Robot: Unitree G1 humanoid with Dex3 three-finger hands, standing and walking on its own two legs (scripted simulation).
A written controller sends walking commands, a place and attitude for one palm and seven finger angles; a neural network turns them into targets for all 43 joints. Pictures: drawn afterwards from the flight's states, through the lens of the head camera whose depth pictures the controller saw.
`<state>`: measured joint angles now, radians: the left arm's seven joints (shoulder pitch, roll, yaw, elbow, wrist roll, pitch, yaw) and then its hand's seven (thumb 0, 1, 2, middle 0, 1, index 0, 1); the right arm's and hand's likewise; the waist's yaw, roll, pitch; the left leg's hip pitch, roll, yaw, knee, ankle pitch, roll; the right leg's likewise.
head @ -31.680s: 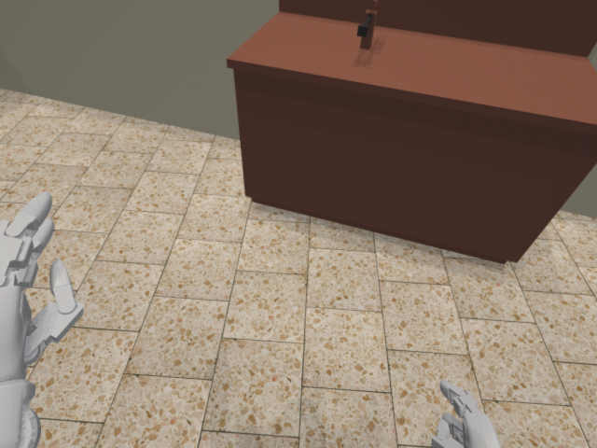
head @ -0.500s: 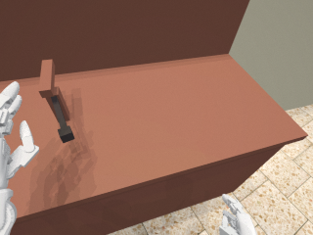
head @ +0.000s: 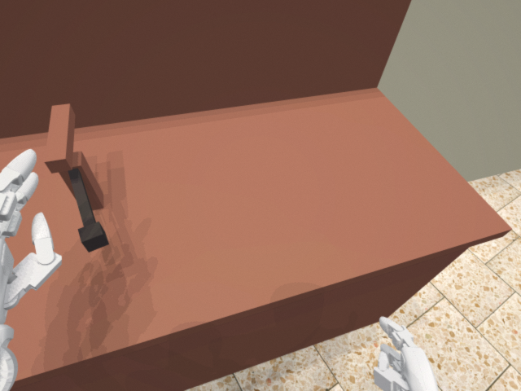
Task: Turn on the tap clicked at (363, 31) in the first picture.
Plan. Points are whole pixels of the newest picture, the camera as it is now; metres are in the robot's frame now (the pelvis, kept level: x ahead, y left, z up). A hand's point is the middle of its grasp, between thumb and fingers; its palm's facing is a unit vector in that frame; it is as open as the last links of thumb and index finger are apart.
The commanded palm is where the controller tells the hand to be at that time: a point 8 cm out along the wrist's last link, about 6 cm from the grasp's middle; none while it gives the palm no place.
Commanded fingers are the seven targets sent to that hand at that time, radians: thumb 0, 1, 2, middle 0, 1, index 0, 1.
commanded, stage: come to a stop and stand still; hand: left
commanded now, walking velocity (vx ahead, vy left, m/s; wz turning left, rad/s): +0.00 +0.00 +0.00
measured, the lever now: (93, 236) +0.29 +0.27 +0.07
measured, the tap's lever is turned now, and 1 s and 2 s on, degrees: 12 12 12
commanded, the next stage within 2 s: look again from close up in 0.34 s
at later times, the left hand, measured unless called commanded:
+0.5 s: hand (72, 267) +0.21 +0.23 +0.16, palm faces +0.35 -0.86 -0.36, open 7.4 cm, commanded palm +0.15 +0.27 +0.17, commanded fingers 0.00 0.90 0.90 -0.20 -0.30 -0.20 -0.30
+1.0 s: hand (66, 262) +0.21 +0.23 +0.16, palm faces +0.36 -0.86 -0.37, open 7.4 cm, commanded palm +0.15 +0.27 +0.17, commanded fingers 0.00 0.90 0.90 -0.20 -0.30 -0.20 -0.30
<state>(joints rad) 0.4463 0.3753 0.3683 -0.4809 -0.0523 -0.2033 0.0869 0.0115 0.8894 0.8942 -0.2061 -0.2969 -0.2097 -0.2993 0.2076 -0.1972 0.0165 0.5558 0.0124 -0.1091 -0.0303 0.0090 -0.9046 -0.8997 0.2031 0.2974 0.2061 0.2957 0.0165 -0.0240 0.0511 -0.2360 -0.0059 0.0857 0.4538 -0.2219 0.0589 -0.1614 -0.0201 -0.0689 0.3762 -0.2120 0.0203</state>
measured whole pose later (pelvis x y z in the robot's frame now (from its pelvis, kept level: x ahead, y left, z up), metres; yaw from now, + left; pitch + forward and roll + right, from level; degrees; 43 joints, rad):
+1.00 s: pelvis -0.01 -0.01 +0.00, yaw +0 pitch +0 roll -1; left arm 0.44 0.37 0.35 -0.50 -0.06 -0.19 0.10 0.01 0.89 0.89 -0.21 -0.30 -0.21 -0.30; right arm 0.20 -0.19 0.03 0.55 0.01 -0.11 -0.05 0.01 -0.90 -0.90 0.20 0.30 0.21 0.30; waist 0.02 -0.02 0.06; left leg -0.25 0.01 0.08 0.44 -0.20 0.05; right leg -0.18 -0.01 -0.07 0.37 -0.19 0.00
